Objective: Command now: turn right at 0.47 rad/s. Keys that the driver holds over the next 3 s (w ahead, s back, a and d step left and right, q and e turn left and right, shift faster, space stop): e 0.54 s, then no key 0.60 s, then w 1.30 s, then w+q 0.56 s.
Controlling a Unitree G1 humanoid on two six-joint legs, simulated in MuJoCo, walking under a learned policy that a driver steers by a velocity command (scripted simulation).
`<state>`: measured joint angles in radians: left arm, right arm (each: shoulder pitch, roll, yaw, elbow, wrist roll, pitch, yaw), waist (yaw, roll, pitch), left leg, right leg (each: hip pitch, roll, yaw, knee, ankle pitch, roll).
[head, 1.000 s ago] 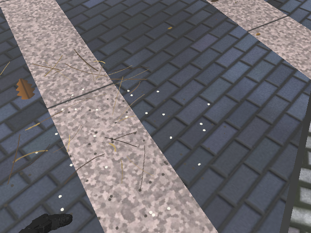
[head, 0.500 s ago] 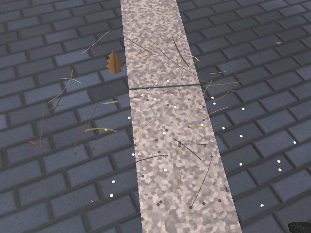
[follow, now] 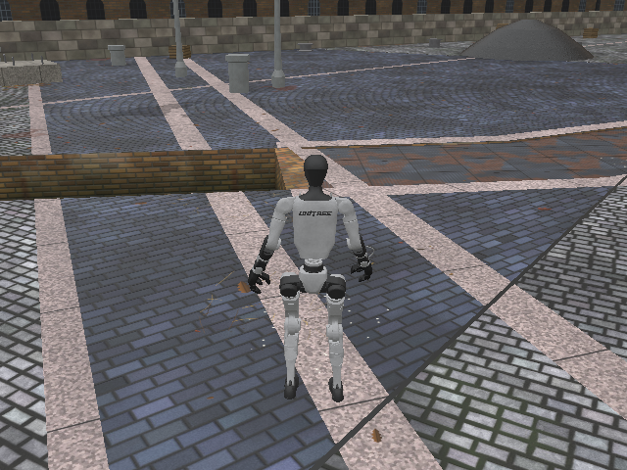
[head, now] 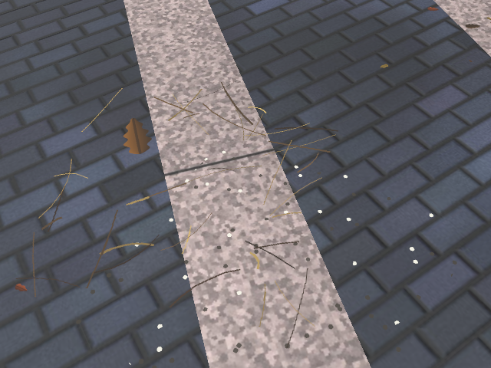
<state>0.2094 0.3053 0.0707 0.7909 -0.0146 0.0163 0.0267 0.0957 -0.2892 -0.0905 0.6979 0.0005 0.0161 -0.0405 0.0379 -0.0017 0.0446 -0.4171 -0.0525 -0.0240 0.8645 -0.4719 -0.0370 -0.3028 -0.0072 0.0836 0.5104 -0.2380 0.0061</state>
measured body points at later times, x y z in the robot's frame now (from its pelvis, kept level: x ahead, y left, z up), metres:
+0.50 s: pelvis -0.01 +0.01 +0.00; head +0.03 -0.01 +0.45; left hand +0.23 +0.22 -0.10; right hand +0.03 -0.31 -0.10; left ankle +0.01 +0.13 -0.74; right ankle -0.04 -0.12 -0.71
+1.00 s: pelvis -0.01 -0.03 +0.00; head +0.01 -0.03 +0.45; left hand +0.25 +0.13 -0.11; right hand -0.01 -0.33 -0.11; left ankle +0.05 +0.11 -0.74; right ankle -0.05 -0.11 -0.74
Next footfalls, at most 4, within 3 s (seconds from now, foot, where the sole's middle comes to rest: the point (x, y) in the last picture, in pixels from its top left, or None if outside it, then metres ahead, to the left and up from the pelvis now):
0.10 left None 0.05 0.13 -0.78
0.56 right None -0.01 -0.13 -0.78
0.96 left None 0.09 0.09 -0.78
1.80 left None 0.42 -0.06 -0.78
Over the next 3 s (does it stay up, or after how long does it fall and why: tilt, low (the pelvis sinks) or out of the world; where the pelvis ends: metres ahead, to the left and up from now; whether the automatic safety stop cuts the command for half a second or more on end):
stays up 0.80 -0.33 -0.01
